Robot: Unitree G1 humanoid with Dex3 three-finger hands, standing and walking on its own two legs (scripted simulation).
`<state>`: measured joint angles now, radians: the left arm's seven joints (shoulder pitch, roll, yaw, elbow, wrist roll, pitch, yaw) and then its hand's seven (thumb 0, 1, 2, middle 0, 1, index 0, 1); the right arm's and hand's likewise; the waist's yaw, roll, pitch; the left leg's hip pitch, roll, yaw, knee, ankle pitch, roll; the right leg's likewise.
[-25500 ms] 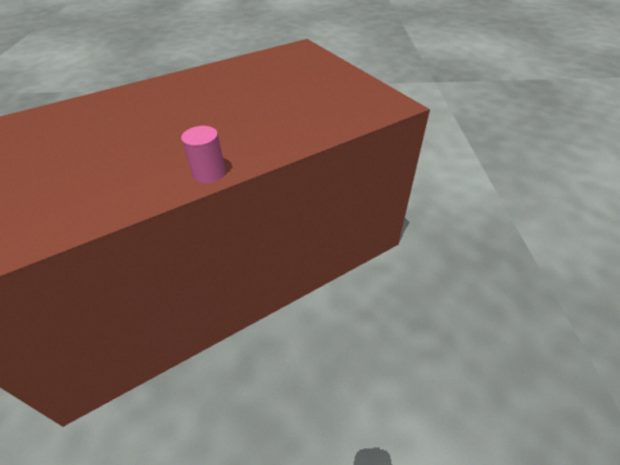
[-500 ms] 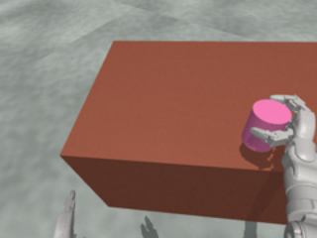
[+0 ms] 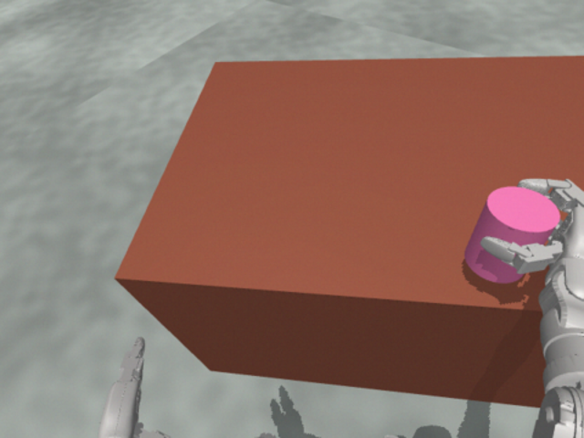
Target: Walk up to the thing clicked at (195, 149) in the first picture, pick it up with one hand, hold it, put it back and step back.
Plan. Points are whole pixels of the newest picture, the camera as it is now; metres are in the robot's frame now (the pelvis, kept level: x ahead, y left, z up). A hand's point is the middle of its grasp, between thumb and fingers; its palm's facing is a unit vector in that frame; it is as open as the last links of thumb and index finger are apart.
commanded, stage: lower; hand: right
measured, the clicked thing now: (507, 236) +0.42 -0.25 +0.02
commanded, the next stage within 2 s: loosen in 0.26 s
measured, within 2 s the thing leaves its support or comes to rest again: rests again in 0.96 s
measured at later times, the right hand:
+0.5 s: hand (518, 241) +0.42 -0.27 +0.00, palm faces +0.35 +0.94 -0.02, open 11.7 cm
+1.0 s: hand (532, 221) +0.43 -0.28 +0.04, palm faces +0.37 +0.93 +0.00, open 13.2 cm
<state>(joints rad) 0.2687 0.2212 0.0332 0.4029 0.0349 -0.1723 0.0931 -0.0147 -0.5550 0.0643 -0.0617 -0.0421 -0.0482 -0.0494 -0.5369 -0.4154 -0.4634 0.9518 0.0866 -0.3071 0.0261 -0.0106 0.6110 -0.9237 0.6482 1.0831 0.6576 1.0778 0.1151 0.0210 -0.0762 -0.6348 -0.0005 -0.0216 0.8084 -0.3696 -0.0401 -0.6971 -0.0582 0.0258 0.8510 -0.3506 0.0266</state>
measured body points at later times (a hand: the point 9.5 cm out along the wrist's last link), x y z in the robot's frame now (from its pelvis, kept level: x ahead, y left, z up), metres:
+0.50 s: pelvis +0.00 -0.01 -0.02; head +0.08 -0.05 +0.42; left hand +0.16 +0.25 -0.03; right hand +0.40 -0.32 +0.01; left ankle +0.02 +0.15 -0.70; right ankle +0.04 -0.13 -0.70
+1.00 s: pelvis -0.01 +0.00 -0.03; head +0.07 -0.03 +0.41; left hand +0.15 +0.26 -0.04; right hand +0.41 -0.33 +0.04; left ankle +0.02 +0.15 -0.70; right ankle +0.04 -0.13 -0.70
